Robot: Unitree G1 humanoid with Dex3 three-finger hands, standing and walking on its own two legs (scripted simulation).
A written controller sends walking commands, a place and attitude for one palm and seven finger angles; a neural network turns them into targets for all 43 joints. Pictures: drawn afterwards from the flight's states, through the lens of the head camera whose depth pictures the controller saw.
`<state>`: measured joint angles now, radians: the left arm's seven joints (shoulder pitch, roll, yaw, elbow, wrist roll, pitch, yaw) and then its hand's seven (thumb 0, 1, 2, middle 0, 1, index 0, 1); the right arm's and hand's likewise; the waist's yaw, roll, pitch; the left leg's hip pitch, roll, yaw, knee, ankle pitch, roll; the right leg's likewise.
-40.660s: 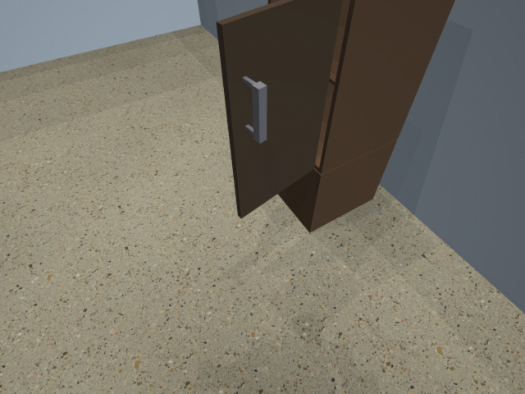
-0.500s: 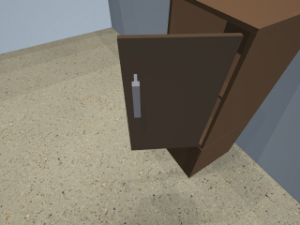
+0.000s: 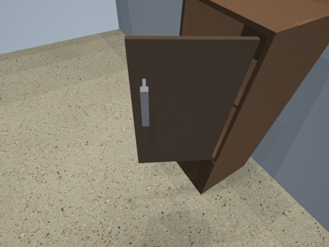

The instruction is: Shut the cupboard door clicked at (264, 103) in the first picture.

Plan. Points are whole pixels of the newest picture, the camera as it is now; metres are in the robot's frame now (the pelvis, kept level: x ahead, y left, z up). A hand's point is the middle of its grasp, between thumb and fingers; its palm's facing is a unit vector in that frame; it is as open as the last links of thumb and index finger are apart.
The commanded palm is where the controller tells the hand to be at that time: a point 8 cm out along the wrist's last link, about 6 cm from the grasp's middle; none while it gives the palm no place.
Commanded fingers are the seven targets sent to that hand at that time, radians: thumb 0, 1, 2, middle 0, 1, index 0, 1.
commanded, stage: look again from close up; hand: left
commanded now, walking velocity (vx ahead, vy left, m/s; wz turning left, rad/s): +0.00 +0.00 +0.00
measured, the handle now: (144, 103) +0.50 +0.08 +0.06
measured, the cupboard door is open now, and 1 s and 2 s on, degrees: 62 62 62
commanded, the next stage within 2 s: shuffle to correct the standing spot in 0.48 s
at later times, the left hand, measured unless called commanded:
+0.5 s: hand out of the picture +0.04 +0.19 -0.18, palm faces -0.01 -0.97 -0.24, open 7.4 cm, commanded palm none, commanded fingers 0.00 0.90 0.90 -0.20 -0.30 -0.20 -0.30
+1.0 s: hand out of the picture +0.01 +0.14 -0.19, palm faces +0.06 -0.98 -0.19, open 7.4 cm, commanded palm none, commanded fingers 0.00 0.90 0.90 -0.20 -0.30 -0.20 -0.30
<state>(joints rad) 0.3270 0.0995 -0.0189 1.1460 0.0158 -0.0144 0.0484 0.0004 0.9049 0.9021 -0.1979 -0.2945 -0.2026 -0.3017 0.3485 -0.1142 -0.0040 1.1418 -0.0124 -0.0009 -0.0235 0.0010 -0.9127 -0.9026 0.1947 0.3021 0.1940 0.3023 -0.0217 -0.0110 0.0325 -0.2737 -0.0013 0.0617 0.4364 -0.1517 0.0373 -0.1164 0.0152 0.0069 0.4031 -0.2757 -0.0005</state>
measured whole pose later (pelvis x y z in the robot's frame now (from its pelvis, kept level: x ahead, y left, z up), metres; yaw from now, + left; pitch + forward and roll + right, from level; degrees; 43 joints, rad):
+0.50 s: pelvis +0.02 +0.00 -0.01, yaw -1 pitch +0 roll +1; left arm 0.29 0.19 -0.02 1.06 0.02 -0.03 0.04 0.00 0.90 0.90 -0.20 -0.29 -0.20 -0.30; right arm 0.21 -0.19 0.01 1.06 -0.02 -0.03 -0.01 0.00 -0.92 -0.90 0.19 0.30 0.19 0.30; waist 0.01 0.00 0.01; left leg -0.27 -0.02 0.09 0.49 -0.22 0.05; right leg -0.13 -0.01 0.03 0.49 -0.36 0.00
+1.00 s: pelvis +0.04 -0.03 -0.01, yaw +3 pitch +2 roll -1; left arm 0.36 0.17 0.01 1.05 0.03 0.01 0.03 0.00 0.90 0.90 -0.20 -0.29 -0.20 -0.30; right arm 0.26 -0.15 -0.02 1.09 -0.02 0.01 -0.03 0.00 -0.91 -0.90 0.20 0.30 0.20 0.30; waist 0.00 -0.01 0.01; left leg -0.35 0.02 0.02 0.63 -0.32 0.02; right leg -0.13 0.05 -0.05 0.51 -0.41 -0.05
